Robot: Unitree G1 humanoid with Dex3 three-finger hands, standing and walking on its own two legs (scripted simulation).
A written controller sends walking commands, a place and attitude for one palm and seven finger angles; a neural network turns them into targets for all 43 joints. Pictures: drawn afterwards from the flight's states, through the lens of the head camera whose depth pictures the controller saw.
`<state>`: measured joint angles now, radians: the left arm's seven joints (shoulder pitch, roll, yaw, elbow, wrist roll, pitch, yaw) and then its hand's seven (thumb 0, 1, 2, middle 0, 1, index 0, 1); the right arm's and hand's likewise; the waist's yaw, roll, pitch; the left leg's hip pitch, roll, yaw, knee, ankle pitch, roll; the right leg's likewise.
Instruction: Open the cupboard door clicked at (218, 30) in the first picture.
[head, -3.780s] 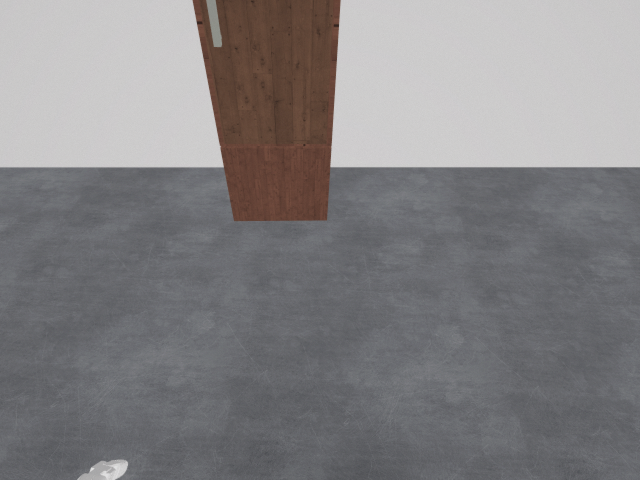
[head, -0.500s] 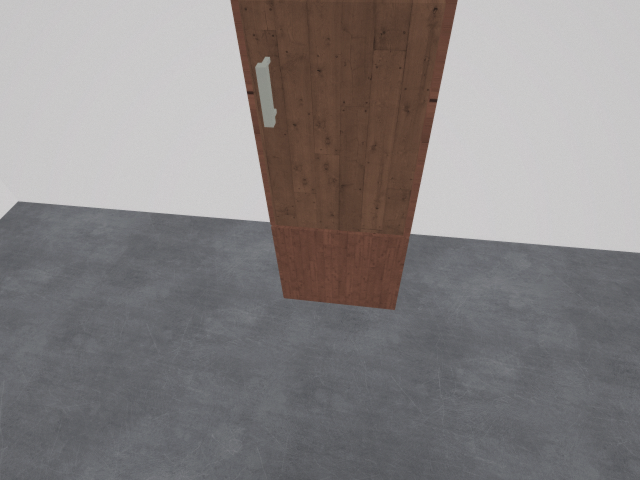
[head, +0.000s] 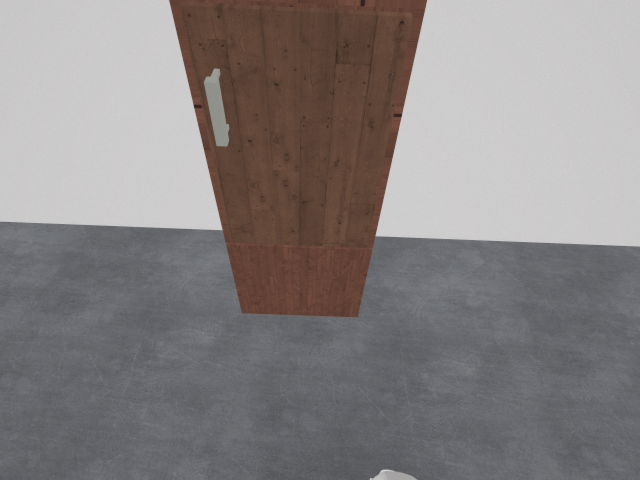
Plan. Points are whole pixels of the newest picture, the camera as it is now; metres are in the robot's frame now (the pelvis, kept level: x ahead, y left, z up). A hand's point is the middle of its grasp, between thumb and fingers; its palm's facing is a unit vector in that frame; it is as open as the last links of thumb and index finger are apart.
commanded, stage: take the last steps up to it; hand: left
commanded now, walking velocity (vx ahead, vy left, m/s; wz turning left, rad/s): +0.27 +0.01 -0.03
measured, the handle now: (219, 108) +0.72 +0.21 +0.08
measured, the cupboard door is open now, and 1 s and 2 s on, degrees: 0 0 0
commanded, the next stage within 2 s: come to a stop and stand still in 0.34 s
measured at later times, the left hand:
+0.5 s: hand out of the picture +0.16 +0.15 -0.17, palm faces +0.08 -0.98 -0.19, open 7.3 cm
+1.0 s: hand (222, 452) +0.20 +0.15 -0.18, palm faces +0.03 -0.95 -0.30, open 7.4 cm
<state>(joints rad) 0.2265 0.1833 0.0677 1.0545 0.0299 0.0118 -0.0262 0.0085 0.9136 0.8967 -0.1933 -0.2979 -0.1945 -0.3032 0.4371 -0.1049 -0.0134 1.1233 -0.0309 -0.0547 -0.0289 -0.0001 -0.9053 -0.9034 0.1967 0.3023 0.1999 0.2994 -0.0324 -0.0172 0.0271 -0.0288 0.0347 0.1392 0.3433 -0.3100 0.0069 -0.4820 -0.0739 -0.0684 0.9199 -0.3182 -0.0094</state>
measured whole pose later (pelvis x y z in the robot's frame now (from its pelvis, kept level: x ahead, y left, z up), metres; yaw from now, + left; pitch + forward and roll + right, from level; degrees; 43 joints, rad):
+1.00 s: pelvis +0.15 -0.06 -0.02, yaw -1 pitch -1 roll +1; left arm 0.24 0.21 0.07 1.00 0.03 0.03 0.02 0.00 0.91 0.90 -0.19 -0.30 -0.19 -0.30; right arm 0.15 -0.20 -0.06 1.03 -0.02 0.05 -0.02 0.00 -0.91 -0.90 0.20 0.30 0.20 0.30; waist 0.00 0.02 0.05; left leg -0.40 0.10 0.10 0.58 -0.21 -0.04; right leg -0.24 -0.05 -0.04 0.62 -0.39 0.01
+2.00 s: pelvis +0.16 -0.02 +0.00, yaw -1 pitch -1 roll +0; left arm 0.23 0.17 0.01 1.12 0.01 0.01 0.03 0.01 0.92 0.90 -0.20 -0.30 -0.20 -0.30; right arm 0.23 -0.17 0.00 1.13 -0.01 -0.01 -0.04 -0.01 -0.92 -0.90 0.20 0.30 0.20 0.30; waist 0.00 -0.01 0.03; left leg -0.13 0.01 0.08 0.41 -0.26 0.01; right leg -0.14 -0.04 -0.06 0.42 -0.26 0.01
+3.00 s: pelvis +0.13 -0.05 -0.05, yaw +1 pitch +8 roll +1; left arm 0.29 0.18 0.16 0.19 -0.22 -0.48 -0.29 0.01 0.72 0.81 -0.21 -0.43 -0.21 -0.44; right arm 0.15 -0.27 -0.05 0.59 0.01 -0.28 -0.02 0.01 -0.91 -0.90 0.20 0.30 0.20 0.30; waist -0.02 -0.04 -0.10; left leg -0.57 0.04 0.05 0.84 -0.41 -0.03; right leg -0.59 -0.04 -0.08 0.89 -0.43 -0.04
